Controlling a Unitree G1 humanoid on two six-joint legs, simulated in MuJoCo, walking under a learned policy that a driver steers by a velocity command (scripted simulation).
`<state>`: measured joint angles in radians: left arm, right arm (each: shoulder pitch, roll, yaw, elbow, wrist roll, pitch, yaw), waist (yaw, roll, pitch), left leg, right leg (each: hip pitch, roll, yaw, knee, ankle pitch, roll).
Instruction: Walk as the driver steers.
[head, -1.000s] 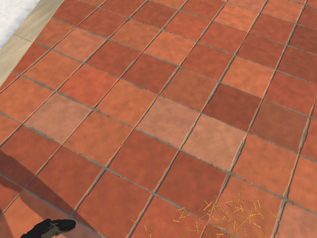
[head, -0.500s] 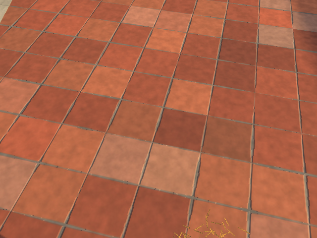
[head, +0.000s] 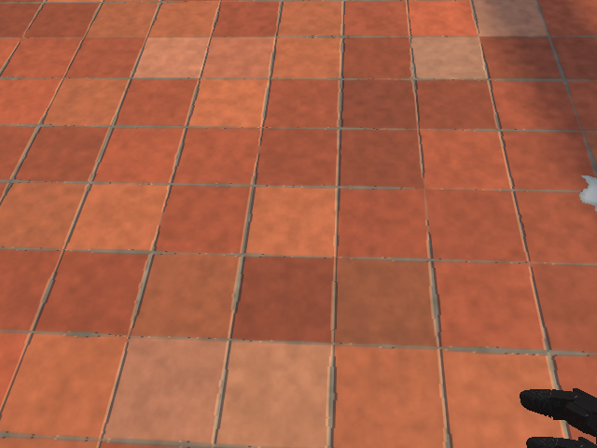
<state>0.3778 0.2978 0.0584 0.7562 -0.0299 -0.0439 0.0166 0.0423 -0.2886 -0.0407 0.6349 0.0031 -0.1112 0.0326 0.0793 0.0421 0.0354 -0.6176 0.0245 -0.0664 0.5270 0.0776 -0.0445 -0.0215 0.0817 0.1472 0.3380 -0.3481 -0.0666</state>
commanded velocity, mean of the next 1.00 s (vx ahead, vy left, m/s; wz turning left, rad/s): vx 0.49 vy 0.00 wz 0.36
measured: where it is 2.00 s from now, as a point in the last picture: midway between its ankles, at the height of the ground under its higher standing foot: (220, 209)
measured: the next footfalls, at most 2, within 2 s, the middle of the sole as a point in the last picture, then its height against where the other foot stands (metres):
left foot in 0.08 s outside the picture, level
right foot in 0.56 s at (390, 432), level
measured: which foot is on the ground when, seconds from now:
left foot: up 0.00-0.06, down 0.08-0.56, up 0.58-1.00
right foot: down 0.00-0.10, up 0.12-0.54, down 0.56-1.00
